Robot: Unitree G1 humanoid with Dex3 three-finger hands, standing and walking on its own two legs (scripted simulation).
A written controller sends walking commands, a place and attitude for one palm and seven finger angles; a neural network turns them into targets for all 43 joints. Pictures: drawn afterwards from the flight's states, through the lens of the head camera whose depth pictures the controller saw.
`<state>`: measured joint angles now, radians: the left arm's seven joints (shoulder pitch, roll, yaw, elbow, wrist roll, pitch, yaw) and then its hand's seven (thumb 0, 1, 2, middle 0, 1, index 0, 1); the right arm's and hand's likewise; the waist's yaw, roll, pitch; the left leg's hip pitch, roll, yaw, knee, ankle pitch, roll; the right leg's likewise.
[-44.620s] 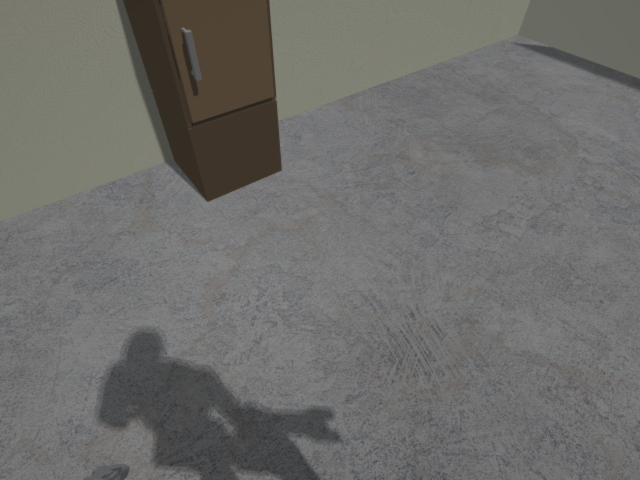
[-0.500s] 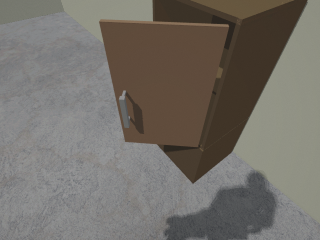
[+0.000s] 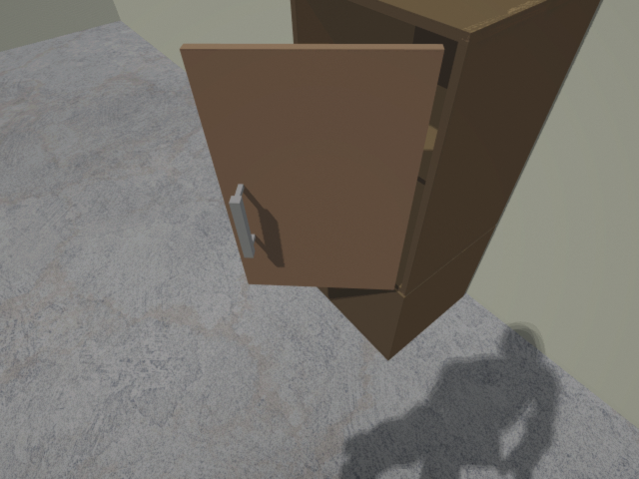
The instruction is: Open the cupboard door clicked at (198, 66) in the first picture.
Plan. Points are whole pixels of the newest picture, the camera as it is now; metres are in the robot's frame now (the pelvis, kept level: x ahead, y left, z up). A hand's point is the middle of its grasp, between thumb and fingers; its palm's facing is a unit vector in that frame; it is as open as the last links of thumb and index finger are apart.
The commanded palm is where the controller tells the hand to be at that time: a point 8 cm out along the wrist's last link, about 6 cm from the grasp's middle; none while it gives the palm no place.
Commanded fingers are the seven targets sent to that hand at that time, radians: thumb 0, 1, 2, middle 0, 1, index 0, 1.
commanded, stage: look again from close up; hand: left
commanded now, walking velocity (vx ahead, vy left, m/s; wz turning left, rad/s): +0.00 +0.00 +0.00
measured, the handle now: (244, 222) +0.59 +0.19 -0.09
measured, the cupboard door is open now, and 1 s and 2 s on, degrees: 48 48 48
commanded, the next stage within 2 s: raise the hand with hooked fingers in 0.32 s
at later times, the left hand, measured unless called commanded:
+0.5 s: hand out of the picture +0.09 +0.16 -0.13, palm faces +0.20 -0.96 -0.20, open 7.3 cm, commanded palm +0.12 +0.21 -0.07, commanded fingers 0.00 0.78 0.85 -0.21 -0.38 -0.21 -0.38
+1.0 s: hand (186, 456) +0.17 +0.19 -0.09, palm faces +0.04 -1.00 -0.03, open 9.5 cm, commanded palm +0.15 +0.24 -0.07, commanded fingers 0.00 0.20 0.60 -0.25 -0.75 -0.25 -0.75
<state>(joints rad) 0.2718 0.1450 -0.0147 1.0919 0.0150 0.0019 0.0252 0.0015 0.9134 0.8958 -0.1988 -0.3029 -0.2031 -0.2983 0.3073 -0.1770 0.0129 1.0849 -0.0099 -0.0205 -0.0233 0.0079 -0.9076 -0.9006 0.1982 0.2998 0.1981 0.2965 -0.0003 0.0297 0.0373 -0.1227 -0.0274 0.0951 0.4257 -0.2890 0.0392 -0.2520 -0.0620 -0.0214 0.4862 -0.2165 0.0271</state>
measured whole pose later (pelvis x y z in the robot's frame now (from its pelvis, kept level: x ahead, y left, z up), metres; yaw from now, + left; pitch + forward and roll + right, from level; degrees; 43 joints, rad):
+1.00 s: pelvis -0.03 -0.03 -0.12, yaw +3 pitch +17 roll -3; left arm 0.35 0.24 0.25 0.07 -0.30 -0.47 -0.42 0.01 0.42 0.69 -0.23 -0.61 -0.24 -0.61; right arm 0.13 -0.23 -0.02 0.51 0.01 -0.26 -0.03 0.01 -0.90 -0.90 0.20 0.30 0.20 0.30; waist 0.05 -0.02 -0.12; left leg -0.98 0.03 -0.05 1.33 -0.65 -0.01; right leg -1.03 -0.04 -0.13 1.25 -0.52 -0.03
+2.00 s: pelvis -0.03 -0.01 -0.12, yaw +2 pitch +21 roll -3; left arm 0.03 0.42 0.44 0.36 -0.37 -0.37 -0.58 -0.02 -0.49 0.30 -0.30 -1.20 -0.30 -1.20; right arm 0.23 -0.28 0.02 0.53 0.03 -0.22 -0.04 0.01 -0.90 -0.90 0.20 0.30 0.20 0.30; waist -0.01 0.01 -0.14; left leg -1.05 0.03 -0.03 1.31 -0.62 0.01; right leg -1.09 -0.04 -0.11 1.21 -0.48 -0.01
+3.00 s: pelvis -0.04 -0.01 -0.12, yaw +2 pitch +23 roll -3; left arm -0.26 0.46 0.45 0.57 -0.31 -0.35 -0.56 -0.02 -0.50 0.30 -0.30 -1.20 -0.31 -1.20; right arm 0.24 -0.28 0.03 0.54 0.03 -0.17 -0.05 0.01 -0.90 -0.90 0.20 0.30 0.20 0.30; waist -0.05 0.01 -0.15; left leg -1.09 0.03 -0.02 1.31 -0.61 0.02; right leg -1.14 -0.04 -0.09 1.21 -0.46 0.00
